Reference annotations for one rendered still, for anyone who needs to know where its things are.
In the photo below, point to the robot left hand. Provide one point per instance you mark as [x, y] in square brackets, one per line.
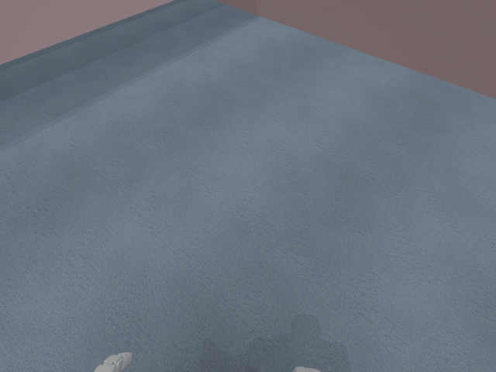
[115, 363]

